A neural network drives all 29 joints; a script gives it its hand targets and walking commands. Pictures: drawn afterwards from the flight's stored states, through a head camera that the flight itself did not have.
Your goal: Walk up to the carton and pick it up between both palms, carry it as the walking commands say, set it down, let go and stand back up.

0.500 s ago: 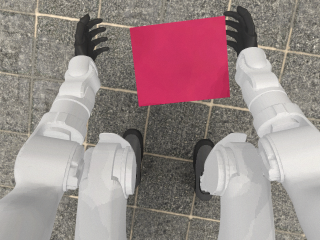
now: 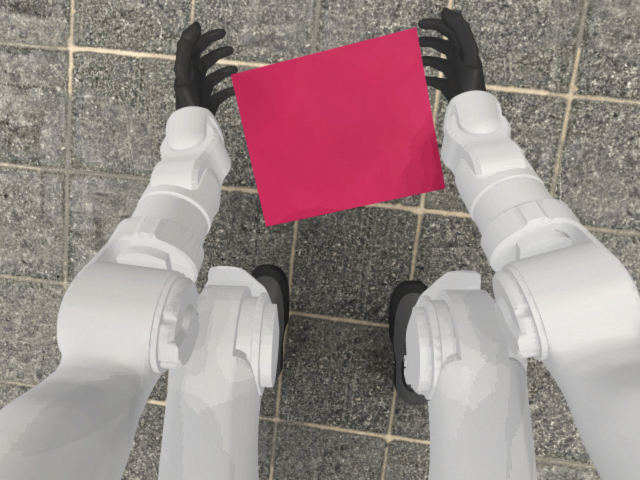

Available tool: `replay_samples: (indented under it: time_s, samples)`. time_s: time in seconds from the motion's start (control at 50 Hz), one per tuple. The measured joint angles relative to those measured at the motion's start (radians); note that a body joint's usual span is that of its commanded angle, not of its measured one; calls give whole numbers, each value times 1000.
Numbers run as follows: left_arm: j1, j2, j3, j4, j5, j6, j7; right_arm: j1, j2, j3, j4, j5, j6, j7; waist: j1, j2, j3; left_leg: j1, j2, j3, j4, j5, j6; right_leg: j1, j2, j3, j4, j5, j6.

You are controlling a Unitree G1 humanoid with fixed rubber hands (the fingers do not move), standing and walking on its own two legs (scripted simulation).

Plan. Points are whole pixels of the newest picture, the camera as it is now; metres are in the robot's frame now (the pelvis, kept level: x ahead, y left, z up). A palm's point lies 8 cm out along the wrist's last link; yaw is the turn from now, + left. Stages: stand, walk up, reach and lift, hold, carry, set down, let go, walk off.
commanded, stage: reach and lift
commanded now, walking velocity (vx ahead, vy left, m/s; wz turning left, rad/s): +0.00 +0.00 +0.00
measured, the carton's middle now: (339, 144) +0.46 +0.00 -0.27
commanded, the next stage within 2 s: none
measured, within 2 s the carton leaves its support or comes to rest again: leaves its support in 0.42 s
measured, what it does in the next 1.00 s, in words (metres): stands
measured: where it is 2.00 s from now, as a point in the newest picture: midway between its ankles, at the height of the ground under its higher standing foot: (336, 352)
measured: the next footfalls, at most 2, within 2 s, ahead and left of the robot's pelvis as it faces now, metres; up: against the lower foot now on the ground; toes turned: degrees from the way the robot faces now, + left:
none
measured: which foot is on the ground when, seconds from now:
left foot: down 0.00-1.00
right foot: down 0.00-1.00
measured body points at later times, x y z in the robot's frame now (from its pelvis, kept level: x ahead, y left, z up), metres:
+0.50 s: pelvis +0.00 +0.00 -0.01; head +0.33 -0.02 +0.30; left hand +0.50 +0.15 -0.15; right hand +0.51 -0.14 -0.18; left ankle +0.14 +0.14 -0.34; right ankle +0.11 -0.12 -0.34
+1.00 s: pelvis +0.00 +0.01 +0.02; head +0.30 -0.01 +0.36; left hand +0.50 +0.15 -0.08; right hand +0.53 -0.13 -0.09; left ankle +0.14 +0.14 -0.34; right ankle +0.11 -0.12 -0.34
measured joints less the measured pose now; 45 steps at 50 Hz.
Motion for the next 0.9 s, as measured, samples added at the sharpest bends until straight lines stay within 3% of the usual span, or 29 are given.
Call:
replay_samples:
  time_s: [0.26, 0.46, 0.58, 0.74, 0.9]
  samples:
    - [9, -2, 34, -40, 79, 93, -41, 4, 7, -85, -13, -69, 73, 14, 5, -9, 1, 1, -6, -1, 40, -10, 0, 1, 3, 1, 39, -8, 1]
    - [111, -44, 32, -181, 68, 149, -13, 98, 9, -62, -121, -59, 131, -23, 20, -19, -47, 14, -35, -19, 38, -32, -33, 1, 28, 12, 31, -8, 12]
    - [172, -78, 76, -269, 92, 186, 4, 145, 16, -73, -180, -70, 166, -24, 22, -18, -77, 34, -44, -26, 22, -33, -31, 20, 38, 16, 8, 0, 22]
    - [224, -133, 173, -372, 166, 228, 28, 134, 34, -128, -203, -119, 218, -3, 12, -33, -117, 71, -37, -21, -8, -27, -21, 56, 43, 22, -26, 9, 27]
    - [235, -182, 288, -446, 309, 292, -7, 116, 61, -233, -206, -219, 261, 36, 12, -50, -168, 81, -34, -22, -32, -30, -18, 66, 45, 22, -53, 9, 26]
